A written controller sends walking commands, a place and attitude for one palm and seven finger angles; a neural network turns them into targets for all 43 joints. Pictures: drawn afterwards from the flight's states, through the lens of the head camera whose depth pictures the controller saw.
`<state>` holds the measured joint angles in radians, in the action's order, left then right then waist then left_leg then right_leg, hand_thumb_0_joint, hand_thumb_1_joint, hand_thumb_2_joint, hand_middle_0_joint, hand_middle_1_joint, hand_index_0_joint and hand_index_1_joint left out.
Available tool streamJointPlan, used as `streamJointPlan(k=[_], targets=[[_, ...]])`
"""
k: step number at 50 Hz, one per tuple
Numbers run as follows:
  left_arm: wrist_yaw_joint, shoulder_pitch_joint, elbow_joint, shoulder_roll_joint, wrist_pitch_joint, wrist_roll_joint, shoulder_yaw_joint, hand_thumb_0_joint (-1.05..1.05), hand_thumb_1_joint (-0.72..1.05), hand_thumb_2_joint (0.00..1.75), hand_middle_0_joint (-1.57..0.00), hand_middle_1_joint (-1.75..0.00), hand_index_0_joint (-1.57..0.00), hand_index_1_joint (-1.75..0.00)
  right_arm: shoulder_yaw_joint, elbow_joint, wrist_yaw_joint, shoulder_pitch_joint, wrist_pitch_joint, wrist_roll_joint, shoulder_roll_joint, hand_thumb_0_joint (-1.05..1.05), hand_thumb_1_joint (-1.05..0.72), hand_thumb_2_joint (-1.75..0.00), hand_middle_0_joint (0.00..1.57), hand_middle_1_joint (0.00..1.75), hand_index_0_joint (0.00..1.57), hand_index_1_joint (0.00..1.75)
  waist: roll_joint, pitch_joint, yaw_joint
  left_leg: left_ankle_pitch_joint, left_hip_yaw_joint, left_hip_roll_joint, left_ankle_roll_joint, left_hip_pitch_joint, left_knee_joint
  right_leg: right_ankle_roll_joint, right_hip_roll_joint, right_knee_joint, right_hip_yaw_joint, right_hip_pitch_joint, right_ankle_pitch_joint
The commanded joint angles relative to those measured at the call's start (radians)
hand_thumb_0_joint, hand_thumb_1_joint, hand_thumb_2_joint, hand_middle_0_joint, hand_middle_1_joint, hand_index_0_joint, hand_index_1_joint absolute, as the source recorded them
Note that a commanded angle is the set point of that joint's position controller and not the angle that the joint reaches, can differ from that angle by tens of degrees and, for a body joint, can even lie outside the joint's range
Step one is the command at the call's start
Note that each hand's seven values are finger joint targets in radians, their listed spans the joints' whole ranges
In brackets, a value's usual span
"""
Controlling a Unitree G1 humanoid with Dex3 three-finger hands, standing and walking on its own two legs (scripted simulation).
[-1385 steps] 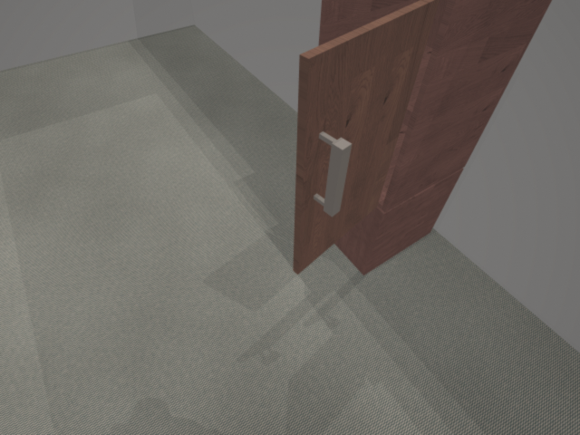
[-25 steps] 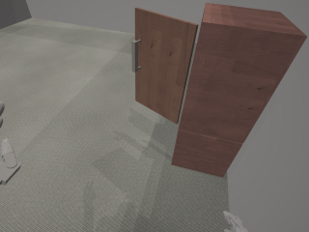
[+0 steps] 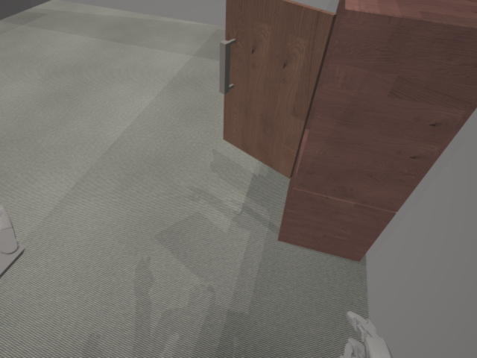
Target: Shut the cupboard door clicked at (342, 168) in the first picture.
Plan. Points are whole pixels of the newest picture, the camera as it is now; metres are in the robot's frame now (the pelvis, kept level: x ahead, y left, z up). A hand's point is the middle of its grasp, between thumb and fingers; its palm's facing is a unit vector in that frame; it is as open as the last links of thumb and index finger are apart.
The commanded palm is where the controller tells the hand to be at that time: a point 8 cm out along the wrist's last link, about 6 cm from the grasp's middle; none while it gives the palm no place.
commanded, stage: stop stepping back and stand still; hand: left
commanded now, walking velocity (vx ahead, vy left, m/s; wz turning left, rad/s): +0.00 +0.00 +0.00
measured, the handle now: (228, 66) +1.01 +0.07 +0.01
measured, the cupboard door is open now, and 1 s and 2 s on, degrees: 65 65 65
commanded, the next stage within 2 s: let the arm hang, fingers relaxed in 0.18 s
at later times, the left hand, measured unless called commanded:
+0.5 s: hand out of the picture +0.12 +0.21 -0.12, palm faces -0.02 -0.96 -0.28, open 7.4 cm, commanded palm none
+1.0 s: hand out of the picture -0.08 +0.19 -0.17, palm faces +0.04 -0.98 -0.21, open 7.3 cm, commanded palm none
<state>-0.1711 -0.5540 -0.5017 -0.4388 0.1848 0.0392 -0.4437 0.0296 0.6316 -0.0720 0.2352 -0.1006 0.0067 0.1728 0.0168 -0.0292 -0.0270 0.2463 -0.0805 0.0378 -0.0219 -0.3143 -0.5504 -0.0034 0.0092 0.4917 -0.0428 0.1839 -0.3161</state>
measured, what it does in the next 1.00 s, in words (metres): stands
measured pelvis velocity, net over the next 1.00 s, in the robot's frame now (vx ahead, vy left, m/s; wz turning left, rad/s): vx -0.02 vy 0.01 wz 0.01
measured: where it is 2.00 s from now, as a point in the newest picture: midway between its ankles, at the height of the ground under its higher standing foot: outside the picture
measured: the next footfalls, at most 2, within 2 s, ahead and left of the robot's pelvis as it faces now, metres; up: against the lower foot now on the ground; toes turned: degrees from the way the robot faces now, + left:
none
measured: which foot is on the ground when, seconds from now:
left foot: down 0.00-1.00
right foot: down 0.00-1.00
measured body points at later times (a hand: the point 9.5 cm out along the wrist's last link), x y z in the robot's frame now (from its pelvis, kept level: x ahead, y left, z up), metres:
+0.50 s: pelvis -0.01 +0.01 +0.00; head -0.02 +0.00 +0.45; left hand +0.12 +0.26 -0.10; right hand +0.12 -0.26 -0.12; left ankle +0.03 +0.10 -0.73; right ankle -0.04 -0.12 -0.73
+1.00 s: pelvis -0.02 +0.01 +0.01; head -0.02 +0.01 +0.46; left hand -0.08 +0.24 -0.15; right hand -0.05 -0.19 -0.16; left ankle +0.03 +0.10 -0.73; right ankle -0.04 -0.12 -0.73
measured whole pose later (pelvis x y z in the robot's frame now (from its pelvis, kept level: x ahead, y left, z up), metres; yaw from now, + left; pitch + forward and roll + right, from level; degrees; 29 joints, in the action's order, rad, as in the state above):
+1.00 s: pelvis -0.02 +0.01 +0.01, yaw +0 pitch -1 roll -1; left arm -0.03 -0.38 1.16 -0.15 -0.02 -0.01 -0.01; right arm 0.01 1.13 -0.03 0.34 0.02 -0.01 0.13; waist -0.02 0.02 -0.01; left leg 0.15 -0.09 0.00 -0.05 -0.25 -0.42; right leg 0.02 -0.03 0.42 -0.04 0.14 -0.25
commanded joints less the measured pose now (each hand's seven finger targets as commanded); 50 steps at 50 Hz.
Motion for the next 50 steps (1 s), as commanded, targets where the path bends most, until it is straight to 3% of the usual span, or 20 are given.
streamJointPlan(k=[1, 4, 6, 13, 14, 15, 18, 20, 23, 25, 29, 31, 33, 35, 38, 50], targets=[[-0.011, -0.011, -0.155, -0.136, 0.049, 0.009, -0.096, 0.00, 0.90, 0.90, -0.20, -0.30, -0.20, -0.30, -0.056, -0.143, -0.004, -0.078, -0.025, 0.005, 0.142, 0.00, -0.90, -0.90, 0.20, 0.30, 0.20, 0.30, -0.085, -0.144, 0.009, -0.274, 0.094, 0.091, 0.008, 0.067, 0.093, -0.013, -0.060, -0.028, 0.084, -0.067, 0.377], [-0.010, 0.023, -0.147, -0.145, 0.041, 0.011, -0.095, 0.00, 0.90, 0.90, -0.20, -0.30, -0.20, -0.30, -0.051, -0.151, -0.011, -0.086, -0.010, 0.005, 0.137, 0.00, -0.90, -0.90, 0.20, 0.30, 0.20, 0.30, -0.052, -0.143, 0.009, -0.296, 0.084, 0.089, 0.006, 0.082, 0.090, -0.008, -0.061, -0.036, 0.085, -0.059, 0.415], [-0.010, 0.045, -0.149, -0.149, 0.037, 0.009, -0.089, 0.00, 0.90, 0.90, -0.20, -0.30, -0.20, -0.30, -0.047, -0.155, -0.015, -0.095, -0.007, 0.006, 0.132, 0.00, -0.90, -0.90, 0.20, 0.30, 0.20, 0.30, -0.061, -0.130, 0.010, -0.299, 0.085, 0.086, 0.007, 0.080, 0.094, -0.007, -0.066, -0.039, 0.082, -0.055, 0.418], [-0.011, 0.097, -0.159, -0.140, 0.032, 0.005, -0.066, 0.00, 0.90, 0.90, -0.20, -0.30, -0.20, -0.30, -0.045, -0.169, -0.018, -0.109, 0.001, 0.007, 0.135, 0.00, -0.90, -0.90, 0.20, 0.30, 0.20, 0.30, -0.084, -0.085, 0.014, -0.188, 0.090, 0.073, 0.008, 0.059, 0.121, -0.007, -0.065, -0.085, 0.087, -0.023, 0.299], [0.135, 0.107, 0.577, 0.037, -0.115, -0.059, 0.366, 0.00, 0.90, 0.90, -0.20, -0.30, -0.20, -0.30, -0.092, 0.006, 0.073, -0.192, -0.060, 0.012, 0.326, 0.00, -0.90, -0.90, 0.20, 0.30, 0.20, 0.30, -0.091, 0.041, 0.005, -0.356, 0.092, 0.080, 0.003, 0.009, -0.019, -0.016, -0.133, 0.021, 0.030, 0.106, 0.401], [0.156, 0.119, 0.612, 0.062, -0.185, -0.064, 0.343, 0.00, 0.90, 0.90, -0.20, -0.30, -0.20, -0.30, -0.107, 0.042, 0.076, -0.101, -0.022, -0.002, 0.279, 0.00, -0.90, -0.90, 0.20, 0.30, 0.20, 0.30, -0.080, -0.052, 0.008, -0.341, 0.076, 0.089, 0.014, 0.077, 0.009, -0.021, -0.127, -0.029, 0.085, 0.110, 0.339], [0.171, 0.208, 0.758, 0.055, -0.189, -0.065, 0.366, 0.00, 0.90, 0.90, -0.20, -0.30, -0.20, -0.30, -0.071, 0.046, 0.075, -0.083, 0.040, -0.016, 0.264, 0.00, -0.90, -0.90, 0.20, 0.30, 0.20, 0.30, 0.049, -0.014, 0.024, -0.202, 0.134, 0.097, -0.021, 0.010, 0.062, -0.021, -0.094, -0.030, 0.057, 0.106, 0.133], [0.169, 0.252, 0.888, 0.038, -0.182, -0.065, 0.380, 0.00, 0.90, 0.90, -0.20, -0.30, -0.20, -0.30, -0.063, 0.067, 0.076, -0.086, 0.058, -0.024, 0.261, 0.00, -0.90, -0.90, 0.20, 0.30, 0.20, 0.30, 0.136, 0.000, 0.020, -0.203, 0.149, 0.083, -0.019, 0.028, 0.070, -0.034, -0.106, -0.051, 0.082, 0.098, 0.122], [0.158, 0.278, 1.079, 0.056, -0.190, -0.059, 0.408, 0.00, 0.90, 0.90, -0.20, -0.30, -0.20, -0.30, -0.048, 0.126, 0.077, -0.066, 0.086, -0.034, 0.230, 0.00, -0.90, -0.90, 0.20, 0.30, 0.20, 0.30, 0.098, 0.001, 0.015, -0.192, 0.142, 0.064, -0.012, 0.068, 0.102, -0.035, -0.119, -0.075, 0.108, 0.087, 0.099], [0.153, 0.275, 1.189, 0.052, -0.192, -0.057, 0.417, 0.00, 0.90, 0.90, -0.20, -0.30, -0.20, -0.30, -0.041, 0.169, 0.075, -0.057, 0.096, -0.033, 0.223, 0.00, -0.90, -0.90, 0.20, 0.30, 0.20, 0.30, 0.015, -0.004, 0.019, -0.185, 0.142, 0.063, -0.008, 0.079, 0.131, -0.028, -0.112, -0.092, 0.106, 0.050, 0.086], [0.149, 0.241, 1.371, 0.103, -0.187, -0.052, 0.413, 0.00, 0.90, 0.90, -0.20, -0.30, -0.20, -0.30, -0.036, 0.277, 0.060, -0.018, 0.097, -0.031, 0.169, 0.00, -0.90, -0.90, 0.20, 0.30, 0.20, 0.30, -0.130, -0.007, 0.021, -0.111, 0.134, 0.059, -0.004, 0.094, 0.177, -0.037, -0.108, -0.134, 0.108, 0.007, 0.081], [0.147, 0.216, 1.431, 0.114, -0.187, -0.052, 0.410, 0.00, 0.90, 0.90, -0.20, -0.30, -0.20, -0.30, -0.040, 0.313, 0.053, 0.006, 0.101, -0.029, 0.157, 0.00, -0.90, -0.90, 0.20, 0.30, 0.20, 0.30, -0.154, 0.004, 0.024, -0.082, 0.137, 0.063, -0.006, 0.094, 0.185, -0.041, -0.106, -0.156, 0.101, -0.006, 0.084], [0.147, 0.204, 1.484, 0.123, -0.187, -0.049, 0.415, 0.00, 0.90, 0.90, -0.20, -0.30, -0.20, -0.30, -0.041, 0.351, 0.048, 0.034, 0.103, -0.026, 0.145, 0.00, -0.90, -0.90, 0.20, 0.30, 0.20, 0.30, -0.143, 0.029, 0.022, -0.049, 0.136, 0.063, -0.005, 0.095, 0.200, -0.043, -0.106, -0.173, 0.098, 0.001, 0.076], [0.146, 0.192, 1.525, 0.131, -0.184, -0.049, 0.419, 0.00, 0.90, 0.90, -0.20, -0.30, -0.20, -0.30, -0.046, 0.380, 0.043, 0.069, 0.104, -0.022, 0.146, 0.00, -0.90, -0.90, 0.20, 0.30, 0.20, 0.30, -0.084, 0.051, 0.020, -0.044, 0.140, 0.070, -0.009, 0.100, 0.204, -0.042, -0.101, -0.187, 0.092, 0.010, 0.071], [0.143, 0.173, 1.575, 0.155, -0.185, -0.048, 0.425, 0.00, 0.90, 0.90, -0.20, -0.30, -0.20, -0.30, -0.047, 0.421, 0.038, 0.105, 0.106, -0.020, 0.125, 0.00, -0.90, -0.90, 0.20, 0.30, 0.20, 0.30, -0.045, 0.077, 0.015, -0.013, 0.140, 0.073, -0.012, 0.107, 0.220, -0.040, -0.100, -0.195, 0.088, 0.033, 0.049], [0.129, 0.104, 1.633, 0.212, -0.187, -0.056, 0.427, 0.00, 0.90, 0.90, -0.20, -0.30, -0.20, -0.30, -0.052, 0.474, 0.036, 0.162, 0.108, -0.020, 0.070, 0.00, -0.90, -0.90, 0.20, 0.30, 0.20, 0.30, 0.021, 0.133, 0.020, 0.066, 0.139, 0.072, -0.021, 0.078, 0.256, -0.027, -0.088, -0.177, 0.076, 0.082, 0.007]])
